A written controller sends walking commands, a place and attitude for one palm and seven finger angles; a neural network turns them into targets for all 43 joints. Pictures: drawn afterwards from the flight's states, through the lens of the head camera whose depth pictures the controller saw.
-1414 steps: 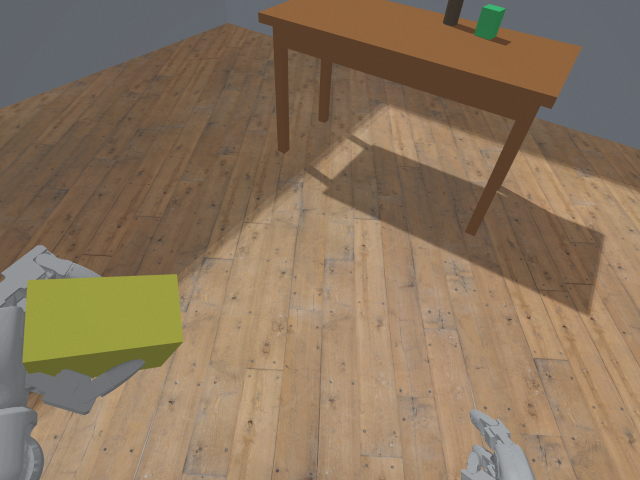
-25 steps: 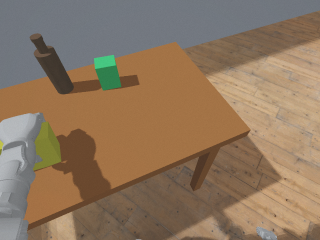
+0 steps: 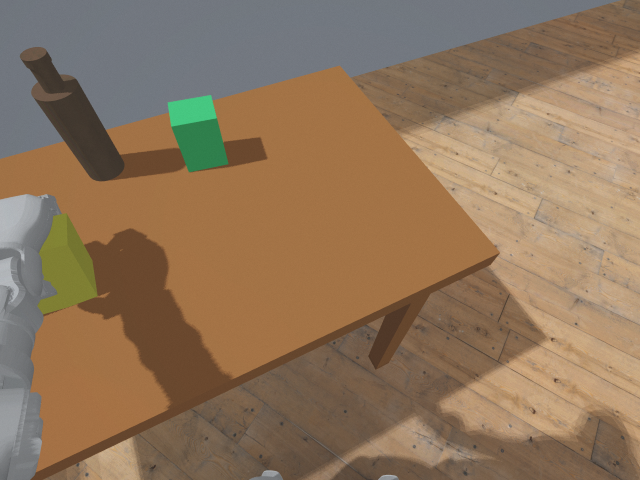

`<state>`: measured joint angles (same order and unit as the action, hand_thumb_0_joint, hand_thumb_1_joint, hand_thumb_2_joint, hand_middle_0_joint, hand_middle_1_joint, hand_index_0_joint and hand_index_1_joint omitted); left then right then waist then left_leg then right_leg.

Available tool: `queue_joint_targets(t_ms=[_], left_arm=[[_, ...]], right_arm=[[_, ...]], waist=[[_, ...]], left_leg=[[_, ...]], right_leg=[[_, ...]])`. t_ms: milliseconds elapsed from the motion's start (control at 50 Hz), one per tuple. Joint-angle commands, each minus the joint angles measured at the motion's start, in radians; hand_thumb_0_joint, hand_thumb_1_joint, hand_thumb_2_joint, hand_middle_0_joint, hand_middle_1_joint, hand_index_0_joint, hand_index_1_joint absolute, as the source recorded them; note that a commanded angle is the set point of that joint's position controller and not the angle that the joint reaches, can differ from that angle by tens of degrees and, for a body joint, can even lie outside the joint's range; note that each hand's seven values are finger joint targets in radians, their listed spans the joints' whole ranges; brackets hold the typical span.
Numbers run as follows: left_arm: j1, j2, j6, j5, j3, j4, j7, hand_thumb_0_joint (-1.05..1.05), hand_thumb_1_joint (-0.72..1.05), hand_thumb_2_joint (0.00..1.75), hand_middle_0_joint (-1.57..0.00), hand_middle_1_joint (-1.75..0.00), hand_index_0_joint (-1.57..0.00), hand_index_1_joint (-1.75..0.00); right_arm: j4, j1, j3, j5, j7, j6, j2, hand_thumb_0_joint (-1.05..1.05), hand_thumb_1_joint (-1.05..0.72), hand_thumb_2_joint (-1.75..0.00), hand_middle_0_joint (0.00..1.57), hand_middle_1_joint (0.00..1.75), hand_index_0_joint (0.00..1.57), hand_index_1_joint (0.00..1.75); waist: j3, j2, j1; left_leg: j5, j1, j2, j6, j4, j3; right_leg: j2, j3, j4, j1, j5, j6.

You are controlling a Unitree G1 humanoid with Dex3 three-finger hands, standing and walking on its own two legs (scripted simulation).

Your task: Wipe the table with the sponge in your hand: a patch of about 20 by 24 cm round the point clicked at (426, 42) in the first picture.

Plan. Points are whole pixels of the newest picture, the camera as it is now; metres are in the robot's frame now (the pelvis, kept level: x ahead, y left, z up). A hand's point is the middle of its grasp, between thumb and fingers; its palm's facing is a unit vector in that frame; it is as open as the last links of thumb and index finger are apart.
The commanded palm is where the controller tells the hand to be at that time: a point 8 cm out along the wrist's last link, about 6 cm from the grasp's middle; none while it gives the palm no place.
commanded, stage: slide across to the middle lane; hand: left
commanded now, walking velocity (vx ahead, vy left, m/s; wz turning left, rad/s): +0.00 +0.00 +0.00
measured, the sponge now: (40, 277) +0.36 +0.40 -0.01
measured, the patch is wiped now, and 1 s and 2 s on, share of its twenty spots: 0.30 0.55 0.75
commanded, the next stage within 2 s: wipe back along the middle lane in 0.72 s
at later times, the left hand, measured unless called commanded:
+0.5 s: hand (61, 232) +0.40 +0.37 +0.03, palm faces -0.12 -0.01 -0.99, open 10.0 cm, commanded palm +0.39 +0.34 +0.08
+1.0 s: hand (97, 233) +0.41 +0.32 +0.03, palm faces -0.10 -0.01 -0.99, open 10.1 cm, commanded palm +0.38 +0.30 +0.07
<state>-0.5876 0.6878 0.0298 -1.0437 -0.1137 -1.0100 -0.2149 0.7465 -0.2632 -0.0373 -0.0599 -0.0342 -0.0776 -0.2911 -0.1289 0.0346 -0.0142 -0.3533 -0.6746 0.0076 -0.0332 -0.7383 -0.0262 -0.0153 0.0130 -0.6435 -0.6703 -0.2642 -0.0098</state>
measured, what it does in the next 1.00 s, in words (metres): stands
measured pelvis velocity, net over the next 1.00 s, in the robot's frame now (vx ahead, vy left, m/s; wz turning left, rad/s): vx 0.03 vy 0.00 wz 0.01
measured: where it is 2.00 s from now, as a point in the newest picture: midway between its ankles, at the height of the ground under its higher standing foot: outside the picture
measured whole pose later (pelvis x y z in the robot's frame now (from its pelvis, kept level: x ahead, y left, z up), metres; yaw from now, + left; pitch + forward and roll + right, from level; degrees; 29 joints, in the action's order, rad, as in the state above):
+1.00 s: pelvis +0.03 +0.00 +0.01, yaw +1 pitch +14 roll -2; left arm -0.55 0.48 0.21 -1.00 0.03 -0.88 -0.27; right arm 0.76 -0.21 -0.04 -0.06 -0.01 -0.11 -0.27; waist -0.13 0.05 0.00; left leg -0.34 -0.51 0.01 -0.03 -0.61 -0.03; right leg -0.01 0.02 -0.54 -0.51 -0.26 -0.01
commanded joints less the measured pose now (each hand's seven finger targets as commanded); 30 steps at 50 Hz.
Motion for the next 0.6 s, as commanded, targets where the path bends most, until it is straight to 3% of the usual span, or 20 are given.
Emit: queue_joint_targets(t_ms=[0, 60, 100, 140, 200, 260, 320, 340, 380, 400, 420, 440, 500, 580], left_arm=[[-0.177, 0.282, -0.003, -0.010, -0.074, 0.058, -0.011, 0.00, 0.10, 1.30, -1.20, -1.60, -1.20, -1.60], [-0.194, 0.281, -0.006, -0.020, -0.060, 0.041, -0.015, 0.00, 0.10, 1.30, -1.20, -1.60, -1.20, -1.60], [-0.208, 0.269, -0.017, -0.019, -0.059, 0.096, -0.017, 0.00, 0.10, 1.30, -1.20, -1.60, -1.20, -1.60], [-0.219, 0.208, -0.016, -0.016, -0.008, 0.123, -0.019, 0.00, 0.10, 1.30, -1.20, -1.60, -1.20, -1.60], [-0.242, 0.194, -0.013, 0.010, -0.014, 0.157, -0.024, 0.00, 0.10, 1.30, -1.20, -1.60, -1.20, -1.60], [-0.289, 0.110, 0.000, 0.032, 0.061, 0.188, -0.032, 0.00, 0.10, 1.30, -1.20, -1.60, -1.20, -1.60], [-0.333, 0.124, 0.018, 0.038, 0.055, 0.188, -0.034, 0.00, 0.10, 1.30, -1.20, -1.60, -1.20, -1.60], [-0.365, 0.085, 0.024, 0.035, 0.094, 0.204, -0.033, 0.00, 0.10, 1.30, -1.20, -1.60, -1.20, -1.60], [-0.336, 0.053, 0.043, 0.025, 0.112, 0.191, -0.033, 0.00, 0.10, 1.30, -1.20, -1.60, -1.20, -1.60], [-0.314, 0.085, 0.047, 0.028, 0.066, 0.188, -0.034, 0.00, 0.10, 1.30, -1.20, -1.60, -1.20, -1.60], [-0.295, 0.077, 0.059, 0.022, 0.078, 0.181, -0.034, 0.00, 0.10, 1.30, -1.20, -1.60, -1.20, -1.60], [-0.307, 0.049, 0.067, 0.026, 0.099, 0.199, -0.034, 0.00, 0.10, 1.30, -1.20, -1.60, -1.20, -1.60], [-0.285, 0.068, 0.093, 0.027, 0.060, 0.189, -0.043, 0.00, 0.10, 1.30, -1.20, -1.60, -1.20, -1.60], [-0.284, 0.074, 0.134, 0.007, 0.062, 0.165, -0.059, 0.00, 0.10, 1.30, -1.20, -1.60, -1.20, -1.60]], right_arm=[[-0.079, -0.067, -0.054, -0.001, -0.011, 0.015, -0.178, 0.00, -0.90, -0.90, 0.20, 0.30, 0.20, 0.30], [-0.078, -0.081, -0.058, -0.001, -0.007, 0.011, -0.180, 0.00, -0.90, -0.90, 0.20, 0.30, 0.20, 0.30], [-0.083, -0.072, -0.062, -0.002, -0.006, 0.010, -0.171, 0.00, -0.90, -0.90, 0.20, 0.30, 0.20, 0.30], [-0.083, -0.079, -0.067, -0.002, -0.005, 0.012, -0.162, 0.00, -0.90, -0.90, 0.20, 0.30, 0.20, 0.30], [-0.081, -0.062, -0.067, -0.007, -0.009, 0.014, -0.157, 0.00, -0.90, -0.90, 0.20, 0.30, 0.20, 0.30], [-0.077, -0.048, -0.067, -0.011, -0.011, 0.021, -0.147, 0.00, -0.90, -0.90, 0.20, 0.30, 0.20, 0.30], [-0.062, -0.046, -0.061, -0.010, -0.018, 0.028, -0.150, 0.00, -0.90, -0.90, 0.20, 0.30, 0.20, 0.30], [-0.061, -0.039, -0.060, -0.010, -0.018, 0.028, -0.143, 0.00, -0.90, -0.90, 0.20, 0.30, 0.20, 0.30], [-0.059, -0.033, -0.058, -0.008, -0.014, 0.026, -0.138, 0.00, -0.90, -0.90, 0.20, 0.30, 0.20, 0.30], [-0.057, -0.029, -0.059, -0.009, -0.014, 0.026, -0.139, 0.00, -0.90, -0.90, 0.20, 0.30, 0.20, 0.30], [-0.061, -0.032, -0.057, -0.004, -0.011, 0.022, -0.141, 0.00, -0.90, -0.90, 0.20, 0.30, 0.20, 0.30], [-0.065, -0.024, -0.055, -0.005, -0.010, 0.019, -0.135, 0.00, -0.90, -0.90, 0.20, 0.30, 0.20, 0.30], [-0.072, -0.003, -0.050, -0.005, -0.005, 0.013, -0.134, 0.00, -0.90, -0.90, 0.20, 0.30, 0.20, 0.30], [-0.079, 0.004, -0.045, -0.001, 0.001, 0.006, -0.136, 0.00, -0.90, -0.90, 0.20, 0.30, 0.20, 0.30]], waist=[[-0.266, -0.029, -0.007], [-0.247, -0.033, -0.020], [-0.290, 0.023, -0.006], [-0.310, 0.040, -0.020], [-0.306, 0.026, -0.022], [-0.272, 0.055, -0.043], [-0.271, 0.048, -0.043], [-0.275, 0.058, -0.054], [-0.278, 0.062, -0.045], [-0.299, 0.067, -0.025], [-0.297, 0.067, -0.020], [-0.306, 0.050, -0.025], [-0.293, 0.036, -0.007], [-0.286, 0.005, -0.007]], left_leg=[[0.273, 0.137, -0.003, -0.016, 0.081, -0.010], [0.261, 0.132, -0.003, -0.017, 0.077, -0.007], [0.315, 0.179, -0.007, -0.012, 0.083, -0.014], [0.337, 0.223, -0.013, -0.008, 0.079, -0.015], [0.342, 0.240, -0.019, -0.003, 0.098, -0.030], [0.299, 0.286, -0.026, 0.005, 0.118, -0.045], [0.306, 0.304, -0.025, 0.006, 0.133, -0.052], [0.317, 0.325, -0.028, 0.014, 0.137, -0.056], [0.355, 0.340, -0.028, 0.020, 0.138, -0.054], [0.408, 0.353, -0.032, 0.028, 0.143, -0.062], [0.434, 0.356, -0.029, 0.030, 0.137, -0.057], [0.440, 0.358, -0.030, 0.031, 0.139, -0.053], [0.475, 0.341, -0.029, 0.033, 0.152, -0.052], [0.461, 0.317, -0.020, 0.028, 0.159, -0.035]], right_leg=[[-0.020, 0.003, 0.053, 0.186, 0.206, 0.069], [-0.022, 0.011, 0.056, 0.166, 0.191, 0.066], [-0.021, 0.007, 0.049, 0.177, 0.213, 0.074], [-0.026, 0.015, 0.056, 0.166, 0.212, 0.072], [-0.025, 0.016, 0.066, 0.171, 0.198, 0.073], [-0.025, 0.028, 0.084, 0.132, 0.140, 0.069], [-0.024, 0.027, 0.094, 0.149, 0.145, 0.072], [-0.022, 0.031, 0.093, 0.140, 0.148, 0.070], [-0.022, 0.033, 0.095, 0.150, 0.166, 0.073], [-0.022, 0.030, 0.093, 0.169, 0.185, 0.078], [-0.025, 0.035, 0.093, 0.180, 0.198, 0.079], [-0.023, 0.035, 0.095, 0.193, 0.212, 0.074], [-0.019, 0.031, 0.099, 0.229, 0.246, 0.076], [-0.015, 0.030, 0.103, 0.271, 0.283, 0.070]])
